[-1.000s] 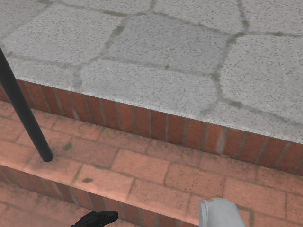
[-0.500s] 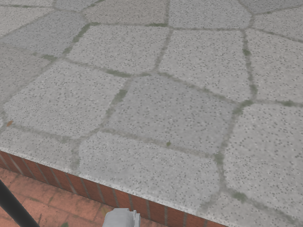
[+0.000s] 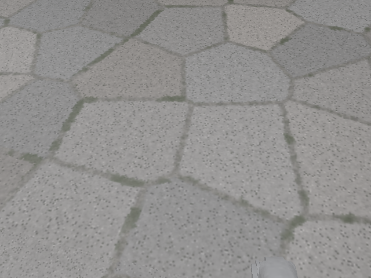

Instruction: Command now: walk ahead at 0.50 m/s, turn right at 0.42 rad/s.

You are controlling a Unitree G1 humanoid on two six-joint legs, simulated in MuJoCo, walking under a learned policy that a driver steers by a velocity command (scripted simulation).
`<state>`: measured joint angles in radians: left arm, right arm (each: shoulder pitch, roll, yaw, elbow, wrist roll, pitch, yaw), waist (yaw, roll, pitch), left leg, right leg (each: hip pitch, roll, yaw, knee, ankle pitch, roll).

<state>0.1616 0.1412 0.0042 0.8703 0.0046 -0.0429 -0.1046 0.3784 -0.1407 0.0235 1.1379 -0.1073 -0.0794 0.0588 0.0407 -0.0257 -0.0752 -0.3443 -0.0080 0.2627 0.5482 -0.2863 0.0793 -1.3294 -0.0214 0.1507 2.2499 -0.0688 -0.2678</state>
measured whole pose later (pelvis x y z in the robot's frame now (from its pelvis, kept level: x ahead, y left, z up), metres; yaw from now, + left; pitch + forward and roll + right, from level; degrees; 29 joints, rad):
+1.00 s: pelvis +0.56 -0.08 +0.19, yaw -34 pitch +3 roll +2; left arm 0.15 0.21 0.06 0.87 -0.02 -0.07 -0.03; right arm 0.33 -0.18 -0.04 0.97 -0.02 -0.10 -0.03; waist -0.04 -0.04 -0.08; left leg -0.18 0.02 0.24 0.31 -0.19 0.03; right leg -0.81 -0.07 0.04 1.22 -0.13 -0.05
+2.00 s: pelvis +1.00 -0.37 +0.18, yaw -24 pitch +3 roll -1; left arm 0.11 0.26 0.08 0.74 0.00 -0.11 0.03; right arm 0.28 -0.24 -0.08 0.79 0.01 -0.06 0.02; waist -0.03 -0.02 0.03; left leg -0.34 -0.10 -0.02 0.45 -0.17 0.11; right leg -0.61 -0.10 0.06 1.18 -0.31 0.01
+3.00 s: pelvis +1.26 -0.45 +0.18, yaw +5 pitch +3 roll -1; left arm 0.13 0.27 0.06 0.78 0.00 0.03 0.04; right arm 0.14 -0.21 -0.04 0.64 -0.02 0.01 -0.02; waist 0.00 -0.03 0.00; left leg -0.35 -0.04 -0.01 0.51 -0.20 0.05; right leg -0.44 -0.05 0.01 0.84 -0.41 0.07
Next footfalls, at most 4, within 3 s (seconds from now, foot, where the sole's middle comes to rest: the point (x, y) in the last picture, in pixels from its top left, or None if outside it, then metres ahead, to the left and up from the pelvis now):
0.24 right None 0.29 -0.14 -0.59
0.72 left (204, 225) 0.64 0.01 -0.59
1.28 right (314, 214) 0.69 -0.37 -0.59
1.80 left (289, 129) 1.09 -0.35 -0.59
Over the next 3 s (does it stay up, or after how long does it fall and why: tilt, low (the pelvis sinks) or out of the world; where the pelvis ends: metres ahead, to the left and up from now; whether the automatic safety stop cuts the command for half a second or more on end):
stays up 1.26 -0.45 0.18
